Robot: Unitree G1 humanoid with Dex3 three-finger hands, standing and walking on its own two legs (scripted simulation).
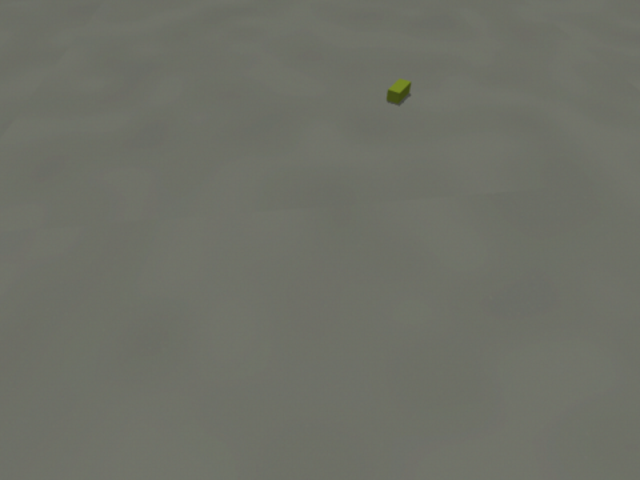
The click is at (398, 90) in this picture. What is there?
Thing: lying carton
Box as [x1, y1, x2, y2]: [387, 79, 410, 103]
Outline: 409,81 399,79 388,89 387,99 397,103 409,91
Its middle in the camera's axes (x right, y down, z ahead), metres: +0.50 -0.92 +2.41
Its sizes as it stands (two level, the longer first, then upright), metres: 0.166 0.078 0.069
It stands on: the floor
